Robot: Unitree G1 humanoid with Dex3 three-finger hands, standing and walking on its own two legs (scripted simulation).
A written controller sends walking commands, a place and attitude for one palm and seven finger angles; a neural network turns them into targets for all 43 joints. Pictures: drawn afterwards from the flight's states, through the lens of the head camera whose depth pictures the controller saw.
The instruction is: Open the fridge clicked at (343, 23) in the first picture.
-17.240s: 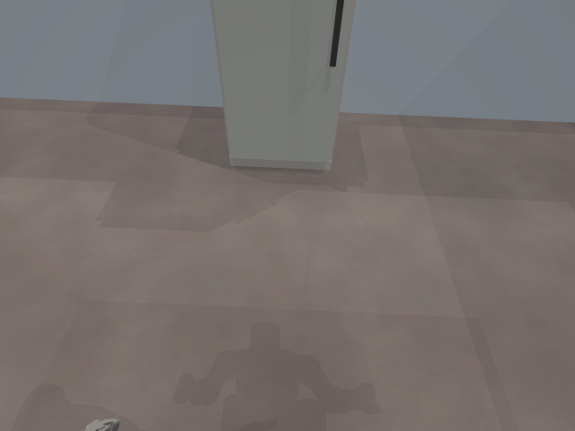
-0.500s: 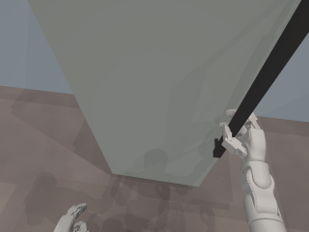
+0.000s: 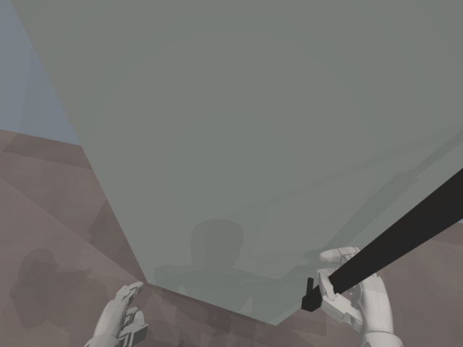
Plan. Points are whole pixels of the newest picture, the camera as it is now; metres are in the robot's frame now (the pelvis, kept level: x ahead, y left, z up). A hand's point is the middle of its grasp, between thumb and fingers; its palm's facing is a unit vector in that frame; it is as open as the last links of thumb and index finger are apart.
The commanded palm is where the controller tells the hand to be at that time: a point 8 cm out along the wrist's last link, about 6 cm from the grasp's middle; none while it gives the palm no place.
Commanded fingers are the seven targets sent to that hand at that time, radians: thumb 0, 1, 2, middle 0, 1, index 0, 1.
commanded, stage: walk backward, drawing the door open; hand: right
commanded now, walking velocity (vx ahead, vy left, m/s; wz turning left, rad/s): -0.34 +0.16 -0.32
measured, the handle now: (360, 252) +0.26 -0.15 +0.09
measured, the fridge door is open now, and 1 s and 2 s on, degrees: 6 27 66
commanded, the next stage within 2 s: none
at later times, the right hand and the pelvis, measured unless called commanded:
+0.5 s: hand (320, 310) +0.20 -0.11 +0.01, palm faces +0.22 +0.96 -0.17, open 5.6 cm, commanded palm +0.15 -0.16 +0.01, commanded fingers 0.00 -0.90 -0.90 0.45 1.40 0.45 1.40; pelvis -0.02 +0.05 -0.03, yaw -9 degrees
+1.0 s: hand out of the picture +0.07 -0.04 +0.02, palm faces +0.37 +0.92 -0.13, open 5.8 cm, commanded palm +0.02 -0.07 +0.01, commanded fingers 0.00 -0.90 -0.90 0.45 1.40 0.45 1.40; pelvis -0.09 +0.14 -0.01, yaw -26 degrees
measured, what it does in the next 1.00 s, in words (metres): steps to the left, turning right: right foot, then left foot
